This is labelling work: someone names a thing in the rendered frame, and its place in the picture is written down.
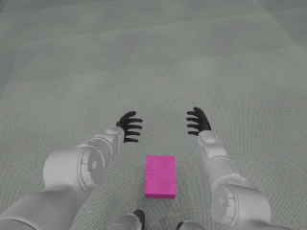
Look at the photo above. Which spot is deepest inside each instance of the robot left upper arm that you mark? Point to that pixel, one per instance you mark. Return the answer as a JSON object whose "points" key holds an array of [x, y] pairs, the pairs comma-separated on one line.
{"points": [[70, 176]]}

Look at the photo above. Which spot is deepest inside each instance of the left robot forearm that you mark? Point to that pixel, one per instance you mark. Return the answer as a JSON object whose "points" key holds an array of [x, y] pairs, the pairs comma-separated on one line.
{"points": [[107, 143]]}

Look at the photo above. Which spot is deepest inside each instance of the robot left hand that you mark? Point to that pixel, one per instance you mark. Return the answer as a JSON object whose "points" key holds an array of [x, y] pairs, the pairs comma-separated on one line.
{"points": [[124, 124]]}

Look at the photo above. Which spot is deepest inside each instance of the robot right hand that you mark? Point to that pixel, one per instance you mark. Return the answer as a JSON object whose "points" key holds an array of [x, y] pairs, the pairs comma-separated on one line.
{"points": [[203, 124]]}

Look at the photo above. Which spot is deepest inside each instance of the left robot foot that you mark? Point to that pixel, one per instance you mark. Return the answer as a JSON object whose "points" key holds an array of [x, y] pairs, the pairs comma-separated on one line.
{"points": [[140, 214]]}

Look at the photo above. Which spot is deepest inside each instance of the robot right upper arm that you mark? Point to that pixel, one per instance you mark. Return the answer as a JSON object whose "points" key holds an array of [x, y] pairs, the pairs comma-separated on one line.
{"points": [[236, 207]]}

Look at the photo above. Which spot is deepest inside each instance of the carton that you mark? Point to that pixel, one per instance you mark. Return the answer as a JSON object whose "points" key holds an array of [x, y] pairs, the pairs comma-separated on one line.
{"points": [[160, 176]]}

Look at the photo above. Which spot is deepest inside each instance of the right robot forearm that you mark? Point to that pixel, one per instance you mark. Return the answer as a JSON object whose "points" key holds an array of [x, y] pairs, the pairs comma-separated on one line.
{"points": [[217, 164]]}

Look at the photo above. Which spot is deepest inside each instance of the robot left thigh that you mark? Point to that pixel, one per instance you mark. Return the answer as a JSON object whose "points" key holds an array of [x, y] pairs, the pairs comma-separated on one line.
{"points": [[126, 222]]}

